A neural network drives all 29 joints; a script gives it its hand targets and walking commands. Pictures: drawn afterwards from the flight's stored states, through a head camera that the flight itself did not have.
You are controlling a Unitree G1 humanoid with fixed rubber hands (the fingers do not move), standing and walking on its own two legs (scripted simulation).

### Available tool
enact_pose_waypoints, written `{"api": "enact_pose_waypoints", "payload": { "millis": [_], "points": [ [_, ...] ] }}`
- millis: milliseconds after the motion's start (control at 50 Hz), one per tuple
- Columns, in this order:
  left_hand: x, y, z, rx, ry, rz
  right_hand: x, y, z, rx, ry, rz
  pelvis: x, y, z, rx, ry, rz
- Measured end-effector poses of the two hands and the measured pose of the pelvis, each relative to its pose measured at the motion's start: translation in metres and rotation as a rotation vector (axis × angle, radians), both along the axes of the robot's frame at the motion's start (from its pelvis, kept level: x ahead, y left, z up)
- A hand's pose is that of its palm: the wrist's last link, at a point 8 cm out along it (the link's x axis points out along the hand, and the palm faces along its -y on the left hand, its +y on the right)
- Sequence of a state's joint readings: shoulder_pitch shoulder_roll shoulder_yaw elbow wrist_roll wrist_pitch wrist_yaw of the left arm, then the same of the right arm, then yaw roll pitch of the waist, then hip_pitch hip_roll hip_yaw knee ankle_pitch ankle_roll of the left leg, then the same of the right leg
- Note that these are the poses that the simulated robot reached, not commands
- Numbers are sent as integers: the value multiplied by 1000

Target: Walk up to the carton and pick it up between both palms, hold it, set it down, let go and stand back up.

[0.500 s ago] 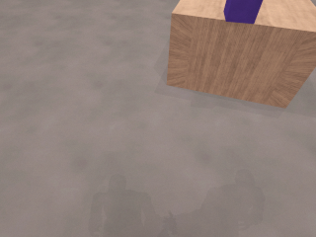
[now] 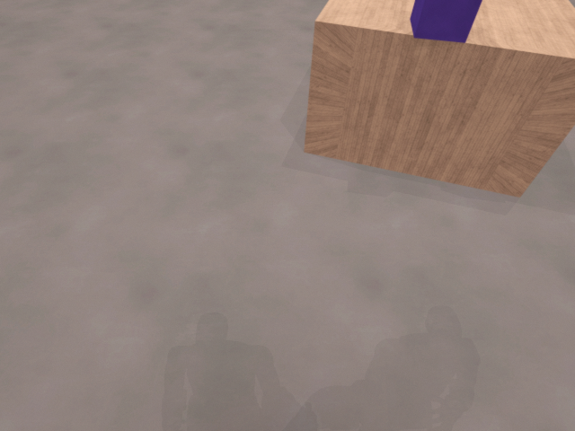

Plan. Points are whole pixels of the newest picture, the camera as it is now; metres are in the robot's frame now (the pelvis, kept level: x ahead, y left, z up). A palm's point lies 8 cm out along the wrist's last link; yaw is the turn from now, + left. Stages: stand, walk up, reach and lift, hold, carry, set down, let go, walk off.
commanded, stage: stand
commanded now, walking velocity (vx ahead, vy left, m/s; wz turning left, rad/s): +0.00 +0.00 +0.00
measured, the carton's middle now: out of the picture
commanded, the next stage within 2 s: walk up in 0.20 s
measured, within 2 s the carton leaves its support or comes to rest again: neither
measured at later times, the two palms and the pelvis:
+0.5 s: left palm out of the picture +0.02 +0.22 -0.15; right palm out of the picture +0.00 -0.24 -0.14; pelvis +0.00 +0.00 +0.00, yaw -5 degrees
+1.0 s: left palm out of the picture +0.11 +0.07 -0.12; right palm (533, 407) +0.20 -0.40 -0.15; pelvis +0.15 -0.16 +0.00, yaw -15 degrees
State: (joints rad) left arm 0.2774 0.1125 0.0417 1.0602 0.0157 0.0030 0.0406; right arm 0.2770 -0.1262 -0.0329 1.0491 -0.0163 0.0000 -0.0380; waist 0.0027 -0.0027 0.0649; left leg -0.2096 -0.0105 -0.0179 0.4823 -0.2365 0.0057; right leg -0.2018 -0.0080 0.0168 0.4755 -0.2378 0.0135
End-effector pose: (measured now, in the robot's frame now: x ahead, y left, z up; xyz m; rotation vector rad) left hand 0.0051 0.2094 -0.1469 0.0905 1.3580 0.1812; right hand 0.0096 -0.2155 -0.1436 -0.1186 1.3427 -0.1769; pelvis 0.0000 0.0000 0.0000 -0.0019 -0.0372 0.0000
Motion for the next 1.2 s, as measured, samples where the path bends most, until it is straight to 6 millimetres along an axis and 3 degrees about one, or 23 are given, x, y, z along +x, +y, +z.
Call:
{"api": "enact_pose_waypoints", "payload": {
  "millis": [160,380,420,460,500,620,680,740,780,820,900,980,1040,1100,1200],
  "points": [
    [-10,2,0,-1,43,-1,-12,7,-1,16,41,-13,2,2,1,2,2,-3],
    [-10,1,-1,-7,47,7,-8,16,-4,23,42,-7,5,6,1,2,-8,-5],
    [-10,2,-3,-9,56,4,-4,12,-4,11,25,-16,3,6,-1,3,-1,-15],
    [-5,4,-5,-26,74,-53,-5,-4,-2,-31,-7,-76,1,3,-3,11,15,-62],
    [18,6,-3,-30,56,-129,-14,-28,3,-84,-19,-136,0,-3,-3,12,30,-86],
    [133,-6,23,25,-213,-257,-50,-86,13,-155,33,-194,12,-35,-1,27,42,-153],
    [172,-29,36,50,-290,-298,-46,-108,6,-129,10,-222,27,-58,-4,39,41,-193],
    [195,-53,37,98,-320,-329,-30,-132,-16,-82,-23,-238,46,-87,-16,51,45,-219],
    [195,-67,28,129,-309,-317,-13,-147,-34,-50,-32,-213,56,-104,-28,26,44,-230],
    [178,-81,19,132,-255,-285,14,-155,-40,-15,-62,-182,67,-116,-31,19,38,-223],
    [126,-111,15,92,-47,-224,93,-166,-24,38,-197,-145,99,-136,-18,19,44,-238],
    [106,-137,25,50,87,-175,170,-182,-5,46,-267,-106,138,-153,-6,20,55,-252],
    [112,-152,28,37,154,-154,227,-195,3,37,-301,-86,170,-163,-4,24,62,-264],
    [131,-163,28,33,209,-141,291,-202,5,34,-344,-63,206,-170,-8,22,70,-271],
    [192,-167,10,35,282,-144,404,-203,-3,38,-428,-35,279,-177,-27,23,86,-289]
  ]
}}
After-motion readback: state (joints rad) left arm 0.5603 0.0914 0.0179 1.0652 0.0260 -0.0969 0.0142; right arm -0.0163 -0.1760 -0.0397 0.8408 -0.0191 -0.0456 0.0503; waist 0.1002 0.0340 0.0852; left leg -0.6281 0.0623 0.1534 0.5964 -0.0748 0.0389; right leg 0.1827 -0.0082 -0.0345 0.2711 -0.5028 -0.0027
